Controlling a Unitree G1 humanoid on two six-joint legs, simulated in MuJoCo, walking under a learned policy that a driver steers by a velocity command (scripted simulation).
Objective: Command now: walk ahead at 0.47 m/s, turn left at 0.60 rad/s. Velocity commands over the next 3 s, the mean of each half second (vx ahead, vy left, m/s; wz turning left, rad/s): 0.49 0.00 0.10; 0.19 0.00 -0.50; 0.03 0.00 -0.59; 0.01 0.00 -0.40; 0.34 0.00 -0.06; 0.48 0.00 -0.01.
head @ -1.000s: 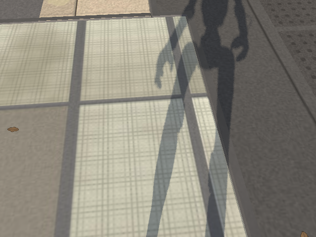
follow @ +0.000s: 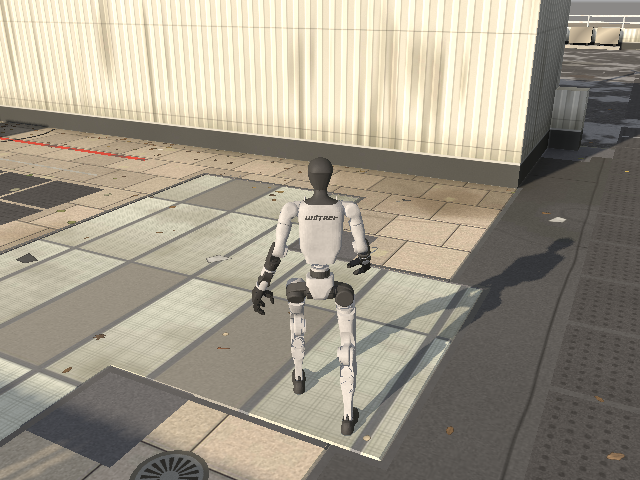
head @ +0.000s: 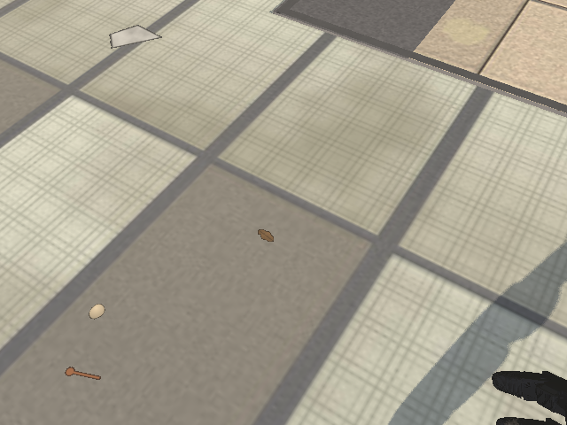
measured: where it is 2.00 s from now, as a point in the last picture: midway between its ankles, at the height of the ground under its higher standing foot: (325, 394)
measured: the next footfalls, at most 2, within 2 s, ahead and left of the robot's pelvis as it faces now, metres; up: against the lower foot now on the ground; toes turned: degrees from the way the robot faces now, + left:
left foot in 0.02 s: +0.16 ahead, +0.11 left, +0.00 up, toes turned +3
right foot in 0.54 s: +0.51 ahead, -0.08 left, +0.00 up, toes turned -4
